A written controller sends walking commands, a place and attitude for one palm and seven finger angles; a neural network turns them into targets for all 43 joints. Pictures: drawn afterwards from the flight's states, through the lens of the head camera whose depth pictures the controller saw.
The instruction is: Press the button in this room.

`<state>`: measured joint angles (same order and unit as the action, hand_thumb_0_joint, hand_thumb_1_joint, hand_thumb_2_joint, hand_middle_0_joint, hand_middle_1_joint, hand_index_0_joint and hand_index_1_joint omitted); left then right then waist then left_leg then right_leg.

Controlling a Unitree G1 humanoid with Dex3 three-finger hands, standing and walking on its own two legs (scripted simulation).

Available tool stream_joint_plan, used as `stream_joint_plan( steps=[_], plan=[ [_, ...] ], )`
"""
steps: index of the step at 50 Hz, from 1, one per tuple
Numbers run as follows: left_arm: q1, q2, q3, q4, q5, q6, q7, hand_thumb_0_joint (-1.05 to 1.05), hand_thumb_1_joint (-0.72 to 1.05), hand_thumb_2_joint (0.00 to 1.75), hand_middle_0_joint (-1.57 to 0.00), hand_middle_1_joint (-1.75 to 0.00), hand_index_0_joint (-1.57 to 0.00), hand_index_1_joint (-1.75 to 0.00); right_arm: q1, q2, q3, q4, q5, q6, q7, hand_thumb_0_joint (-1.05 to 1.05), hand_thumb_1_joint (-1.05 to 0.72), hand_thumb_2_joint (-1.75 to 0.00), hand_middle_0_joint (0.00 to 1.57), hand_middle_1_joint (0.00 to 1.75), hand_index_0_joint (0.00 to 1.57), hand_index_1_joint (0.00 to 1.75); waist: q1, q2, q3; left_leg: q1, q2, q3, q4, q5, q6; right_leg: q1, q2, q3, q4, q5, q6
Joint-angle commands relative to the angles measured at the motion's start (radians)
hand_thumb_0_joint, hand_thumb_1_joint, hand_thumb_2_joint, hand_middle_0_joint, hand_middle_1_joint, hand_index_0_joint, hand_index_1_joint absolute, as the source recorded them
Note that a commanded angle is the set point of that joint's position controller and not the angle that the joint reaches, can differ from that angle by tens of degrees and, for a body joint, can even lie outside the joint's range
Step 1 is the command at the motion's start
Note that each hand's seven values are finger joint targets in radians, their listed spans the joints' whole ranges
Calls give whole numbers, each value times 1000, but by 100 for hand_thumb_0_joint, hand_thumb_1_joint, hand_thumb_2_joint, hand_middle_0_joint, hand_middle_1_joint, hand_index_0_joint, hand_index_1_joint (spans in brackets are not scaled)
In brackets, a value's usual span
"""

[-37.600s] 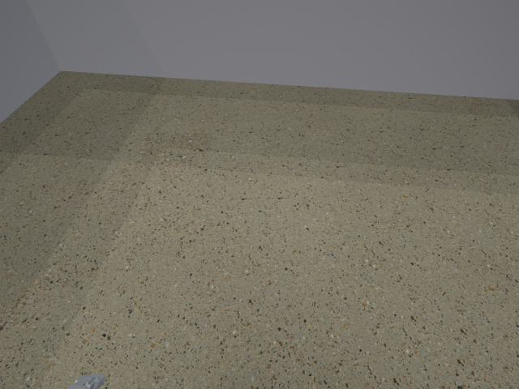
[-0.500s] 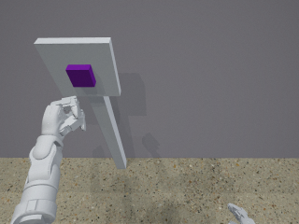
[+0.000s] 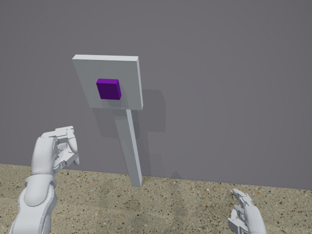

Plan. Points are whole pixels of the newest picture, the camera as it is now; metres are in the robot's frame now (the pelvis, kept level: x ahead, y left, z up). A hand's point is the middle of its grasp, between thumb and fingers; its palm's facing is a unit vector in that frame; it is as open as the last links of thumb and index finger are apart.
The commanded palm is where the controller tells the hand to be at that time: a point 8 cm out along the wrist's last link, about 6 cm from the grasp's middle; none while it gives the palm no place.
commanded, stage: draw the hand back to the body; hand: left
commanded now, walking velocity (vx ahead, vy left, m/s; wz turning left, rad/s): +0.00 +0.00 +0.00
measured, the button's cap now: (109, 88) +0.54 +0.22 +0.09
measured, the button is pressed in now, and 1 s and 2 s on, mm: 0 0 0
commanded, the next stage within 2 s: step back with the hand held close in 0.78 s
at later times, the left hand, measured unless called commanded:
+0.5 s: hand (40, 168) +0.19 +0.24 +0.16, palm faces +0.40 -0.82 -0.40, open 3.1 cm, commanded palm +0.14 +0.28 +0.18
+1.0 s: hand (33, 166) +0.19 +0.25 +0.17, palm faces +0.42 -0.81 -0.41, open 3.1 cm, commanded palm +0.14 +0.29 +0.18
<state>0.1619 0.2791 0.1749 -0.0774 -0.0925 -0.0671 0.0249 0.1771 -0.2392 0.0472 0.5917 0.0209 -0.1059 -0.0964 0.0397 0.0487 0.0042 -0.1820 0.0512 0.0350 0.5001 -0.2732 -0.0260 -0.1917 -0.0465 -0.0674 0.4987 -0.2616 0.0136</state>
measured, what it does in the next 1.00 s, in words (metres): stands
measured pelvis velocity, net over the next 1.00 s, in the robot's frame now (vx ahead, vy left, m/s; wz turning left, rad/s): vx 0.01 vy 0.01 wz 0.01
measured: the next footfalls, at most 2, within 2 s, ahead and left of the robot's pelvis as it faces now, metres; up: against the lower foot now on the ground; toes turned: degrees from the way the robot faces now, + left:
right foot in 1.74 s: -0.06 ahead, -0.10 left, +0.00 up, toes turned +4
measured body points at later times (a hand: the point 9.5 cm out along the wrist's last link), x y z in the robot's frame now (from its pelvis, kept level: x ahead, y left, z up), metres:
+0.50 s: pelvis +0.01 +0.01 +0.01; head -0.01 -0.02 +0.45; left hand +0.16 +0.28 +0.18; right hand +0.20 -0.21 -0.08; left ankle +0.00 +0.14 -0.74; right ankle +0.01 -0.13 -0.74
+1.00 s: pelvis +0.01 +0.01 +0.01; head -0.01 -0.01 +0.46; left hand +0.16 +0.30 +0.19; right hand +0.20 -0.21 -0.07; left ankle +0.00 +0.14 -0.74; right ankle +0.01 -0.13 -0.74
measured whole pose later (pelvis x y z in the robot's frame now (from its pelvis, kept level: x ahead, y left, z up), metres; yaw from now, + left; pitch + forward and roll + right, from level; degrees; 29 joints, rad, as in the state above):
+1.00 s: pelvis +0.01 +0.01 +0.01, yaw +0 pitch -3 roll -1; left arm 0.52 0.32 0.32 -0.47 -0.04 -0.11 0.11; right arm 0.19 -0.22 0.03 0.60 -0.01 -0.07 -0.08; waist 0.04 0.06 0.01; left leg -0.13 0.06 0.03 0.44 -0.26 -0.02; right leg -0.10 -0.04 -0.08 0.37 -0.21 0.03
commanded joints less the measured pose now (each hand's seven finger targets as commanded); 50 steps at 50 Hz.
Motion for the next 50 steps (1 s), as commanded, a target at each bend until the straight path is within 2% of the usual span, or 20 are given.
stream_joint_plan(
  steps=[1,3,5,11,12,15,21,25,26,27,33,37,40,43,44,45,46,47,49,50],
  plan=[
    [-172,164,79,-299,27,-67,70,0,90,90,-130,-150,-130,-150,-117,-95,-37,-124,-15,-51,-13,0,-90,-90,20,30,20,30,-8,7,-99,81,-45,-1,-141,128,48,70,36,21,-150,111,-23],
    [-153,161,81,-327,35,-68,80,0,90,90,-130,-150,-130,-150,-124,-92,-37,-121,-19,-50,-12,0,-90,-90,20,30,20,30,-5,14,-88,93,-47,-4,-157,134,45,84,39,16,-160,112,-24],
    [-83,174,104,-341,37,-67,85,0,90,90,-130,-150,-130,-150,-131,-94,-41,-118,-25,-51,-9,0,-90,-90,20,30,20,30,5,-40,-86,98,-47,-7,-165,153,48,105,43,14,-172,126,-22],
    [69,161,123,-453,43,-67,89,0,90,90,-130,-150,-130,-150,-136,-83,-45,-125,-32,-48,3,0,-90,-90,20,30,20,30,15,18,-75,113,-47,-1,-165,227,42,140,40,13,-167,204,-22],
    [96,168,138,-462,42,-67,91,0,90,90,-130,-150,-130,-150,-132,-84,-47,-124,-33,-47,5,0,-90,-90,20,30,20,30,18,-13,-74,110,-45,-6,-164,239,41,145,43,9,-165,214,-22],
    [183,180,166,-500,44,-66,91,0,90,90,-130,-150,-130,-150,-135,-83,-53,-128,-36,-50,8,0,-90,-90,20,30,20,30,26,-26,-59,104,-45,0,-156,258,42,142,47,9,-171,235,-20],
    [259,193,204,-590,46,-77,98,0,90,90,-130,-150,-130,-150,-130,-75,-56,-138,-33,-61,5,0,-90,-90,20,30,20,30,31,2,-46,101,-44,1,-151,239,41,134,44,12,-169,216,-19],
    [330,195,224,-625,46,-83,99,0,90,90,-130,-150,-130,-150,-130,-71,-61,-139,-30,-72,1,0,-90,-90,20,30,20,30,35,-14,-28,104,-41,2,-145,232,40,113,51,11,-180,206,-18],
    [319,179,207,-608,48,-81,99,0,90,90,-130,-150,-130,-150,-125,-71,-57,-133,-31,-73,0,0,-90,-90,20,30,20,30,28,1,-3,93,-41,4,-147,223,40,106,48,10,-175,198,-17],
    [305,169,198,-599,48,-79,99,0,90,90,-130,-150,-130,-150,-123,-72,-57,-130,-31,-74,0,0,-90,-90,20,30,20,30,24,-17,13,88,-41,1,-151,204,40,94,48,8,-182,177,-15],
    [276,174,203,-574,50,-78,106,0,90,90,-130,-150,-130,-150,-118,-73,-60,-125,-34,-73,-9,0,-90,-90,20,30,20,30,28,-33,7,98,-41,0,-154,173,46,90,44,14,-194,131,-15],
    [277,186,212,-625,54,-83,110,0,90,90,-130,-150,-130,-150,-121,-70,-57,-126,-37,-87,-9,0,-90,-90,20,30,20,30,36,36,-42,112,-45,-5,-147,217,40,126,43,15,-174,184,-21],
    [297,189,218,-612,53,-76,108,0,90,90,-130,-150,-130,-150,-126,-70,-57,-126,-37,-87,-7,0,-90,-90,20,30,20,30,39,-2,-21,100,-42,-7,-148,229,37,124,50,13,-180,197,-21],
    [311,180,219,-596,49,-75,106,0,90,90,-130,-150,-130,-150,-123,-65,-57,-126,-36,-81,-6,0,-90,-90,20,30,20,30,38,-4,-10,95,-41,-2,-151,221,38,122,47,12,-177,196,-19],
    [300,181,217,-609,50,-77,106,0,90,90,-130,-150,-130,-150,-120,-68,-57,-127,-37,-81,-4,0,-90,-90,20,30,20,30,36,14,-18,96,-42,-2,-151,224,36,127,47,13,-176,198,-20],
    [247,188,219,-570,50,-72,108,0,90,90,-130,-150,-130,-150,-121,-71,-56,-114,-38,-79,-8,0,-90,-90,20,30,20,30,27,-18,10,89,-43,-1,-154,210,37,109,48,12,-191,184,-18],
    [180,274,317,-642,46,-104,108,0,90,90,-130,-150,-130,-150,-114,-99,-61,-156,-35,-42,2,0,-90,-90,20,30,20,30,-19,-40,82,-7,-19,-13,-113,172,54,-1,-3,73,-238,210,-11],
    [274,225,281,-556,48,-105,101,0,90,90,-130,-150,-130,-150,-111,-80,-60,-143,-34,-19,4,0,-90,-90,20,30,20,30,-18,-97,56,-3,-22,-20,-99,161,52,-3,-22,57,-240,189,-12],
    [345,195,249,-583,52,-114,95,0,90,90,-130,-150,-130,-150,-112,-89,-65,-160,-37,11,10,0,-90,-90,20,30,20,30,-24,-72,2,-4,-22,-20,-84,211,52,11,-26,49,-213,231,-13],
    [359,207,259,-622,52,-122,95,0,90,90,-130,-150,-130,-150,-121,-93,-70,-170,-38,20,8,0,-90,-90,20,30,20,30,-23,-27,-37,2,-21,-18,-83,263,52,29,-25,39,-186,280,-12]
  ],
)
